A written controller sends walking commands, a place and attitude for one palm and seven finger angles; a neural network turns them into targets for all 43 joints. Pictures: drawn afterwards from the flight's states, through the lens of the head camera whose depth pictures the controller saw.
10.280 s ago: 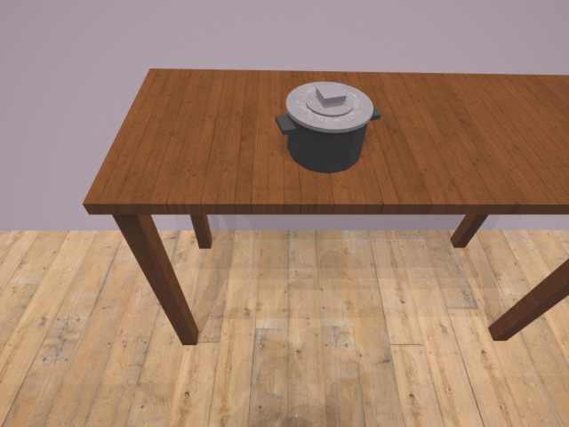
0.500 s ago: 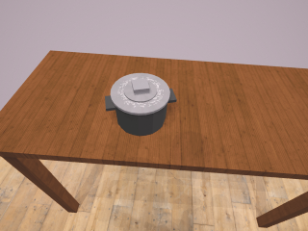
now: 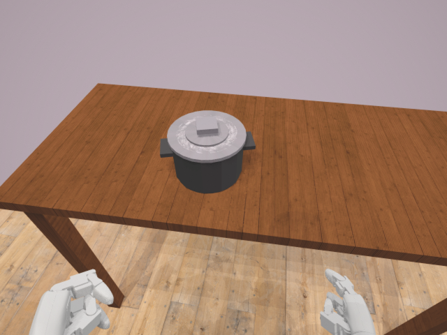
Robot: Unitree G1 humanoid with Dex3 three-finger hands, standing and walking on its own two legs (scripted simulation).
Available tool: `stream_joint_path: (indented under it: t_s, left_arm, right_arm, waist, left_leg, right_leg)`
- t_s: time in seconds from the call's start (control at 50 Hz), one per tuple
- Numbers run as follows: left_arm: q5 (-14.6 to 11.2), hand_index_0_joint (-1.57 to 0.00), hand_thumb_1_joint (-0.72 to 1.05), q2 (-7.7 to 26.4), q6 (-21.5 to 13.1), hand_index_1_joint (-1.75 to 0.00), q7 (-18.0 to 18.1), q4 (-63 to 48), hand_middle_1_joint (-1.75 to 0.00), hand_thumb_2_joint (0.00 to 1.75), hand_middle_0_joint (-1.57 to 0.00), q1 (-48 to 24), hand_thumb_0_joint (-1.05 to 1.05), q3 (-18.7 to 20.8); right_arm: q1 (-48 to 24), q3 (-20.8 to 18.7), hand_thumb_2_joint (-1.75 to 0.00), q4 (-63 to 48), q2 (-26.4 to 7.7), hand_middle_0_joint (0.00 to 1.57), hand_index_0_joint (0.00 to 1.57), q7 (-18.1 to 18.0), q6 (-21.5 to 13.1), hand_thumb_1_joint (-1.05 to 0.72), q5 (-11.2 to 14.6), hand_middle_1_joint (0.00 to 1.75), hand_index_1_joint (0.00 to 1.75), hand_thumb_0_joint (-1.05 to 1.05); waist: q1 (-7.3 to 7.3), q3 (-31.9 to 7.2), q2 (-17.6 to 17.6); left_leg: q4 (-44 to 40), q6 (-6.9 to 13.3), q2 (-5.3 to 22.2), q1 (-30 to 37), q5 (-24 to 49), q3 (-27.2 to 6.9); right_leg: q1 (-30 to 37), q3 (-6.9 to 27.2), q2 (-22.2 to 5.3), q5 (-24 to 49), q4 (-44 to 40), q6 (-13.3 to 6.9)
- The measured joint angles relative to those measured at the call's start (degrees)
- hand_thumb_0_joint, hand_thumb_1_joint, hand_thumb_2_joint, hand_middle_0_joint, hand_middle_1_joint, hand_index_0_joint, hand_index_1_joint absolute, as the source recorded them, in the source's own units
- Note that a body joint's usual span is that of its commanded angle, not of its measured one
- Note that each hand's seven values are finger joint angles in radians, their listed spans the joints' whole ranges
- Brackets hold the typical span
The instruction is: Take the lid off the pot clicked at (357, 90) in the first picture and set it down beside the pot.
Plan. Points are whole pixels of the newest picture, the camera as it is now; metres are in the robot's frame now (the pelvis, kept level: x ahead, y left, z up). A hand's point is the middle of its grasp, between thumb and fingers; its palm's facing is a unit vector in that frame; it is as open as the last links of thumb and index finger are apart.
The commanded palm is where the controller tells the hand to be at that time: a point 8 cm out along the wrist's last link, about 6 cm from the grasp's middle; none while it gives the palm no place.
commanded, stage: lift the closed hand beside the body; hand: left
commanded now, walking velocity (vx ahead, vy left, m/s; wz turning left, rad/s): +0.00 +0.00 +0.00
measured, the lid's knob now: (206, 125) +0.49 +0.10 +0.13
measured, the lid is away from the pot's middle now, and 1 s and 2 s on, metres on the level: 0.00 0.00 0.00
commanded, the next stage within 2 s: raise the hand higher, near the body in 0.02 s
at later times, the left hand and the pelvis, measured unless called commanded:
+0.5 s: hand (92, 275) +0.17 +0.22 +0.09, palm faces +0.29 -0.86 -0.42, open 3.1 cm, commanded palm +0.12 +0.26 +0.12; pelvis +0.03 -0.02 +0.00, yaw -1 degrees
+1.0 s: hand (92, 227) +0.21 +0.22 +0.15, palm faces +0.32 -0.85 -0.41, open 3.1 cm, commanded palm +0.17 +0.26 +0.18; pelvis +0.04 -0.01 +0.00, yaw -2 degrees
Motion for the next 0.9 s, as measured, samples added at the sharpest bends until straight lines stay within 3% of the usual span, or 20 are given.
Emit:
stream_joint_path:
  t_s: [0.24, 0.5, 0.66, 0.9]
  left_arm:
    - [0.1, -1.28, 0.9, 1.7, -2.4, -1.48, -0.3, -4.5, -1.48, 0.9, -1.28, 1.6, 0.01, 4.7]
    - [-0.2, -1.3, 0.89, 2.5, -3.3, -1.5, -0.7, -9.4, -1.5, 0.9, -1.3, 2.5, 0.01, 7.0]
    - [-0.5, -1.3, 0.89, 3.0, -2.6, -1.5, -0.7, -12.8, -1.5, 0.9, -1.3, 1.1, 0.01, 7.7]
    - [-0.8, -1.3, 0.89, 3.6, -2.4, -1.5, -0.6, -16.6, -1.5, 0.9, -1.3, -2.3, 0.01, 8.7]
  right_arm:
    - [1.1, -0.7, -0.9, 4.2, 0.9, 0.2, 0.2, -1.1, -0.4, -0.9, 0.2, 0.3, 0.3, 0.01]
    - [-2.4, -3.1, -0.9, 2.6, -0.9, 0.2, 0.2, -1.4, -0.9, -0.91, 0.5, 0.3, 0.3, 0.01]
    - [-3.2, -2.3, -0.9, 1.7, 0.0, 0.2, 0.2, -1.2, -0.1, -0.91, 0.3, 0.3, 0.3, 0.01]
    - [-2.5, -0.9, -0.9, 2.1, 1.0, 0.2, 0.2, -0.3, 1.3, -0.9, 0.2, 0.3, 0.3, 0.01]
  waist:
    - [-0.53, 0.2, 1.5]
    - [0.29, -0.1, 0.8]
    - [1.13, -0.2, 0.6]
    - [1.09, 0.0, 1.3]
  left_leg:
    - [-1.6, -1.1, 1.2, 2.6, -0.2, 0.4]
    - [-2.8, -1.3, 1.2, 4.4, -1.2, 0.9]
    - [-2.8, -1.2, 1.0, 4.9, -1.8, 0.9]
    - [-2.6, -0.8, 0.5, 5.0, -2.3, 1.3]
  right_leg:
    - [2.4, 0.6, 1.2, 0.1, -1.9, -1.0]
    - [4.1, 1.1, 1.3, -0.5, -3.3, -1.2]
    - [4.8, 1.1, 1.0, -0.9, -3.8, -1.0]
    - [4.8, 1.4, 0.5, -1.4, -3.4, -0.5]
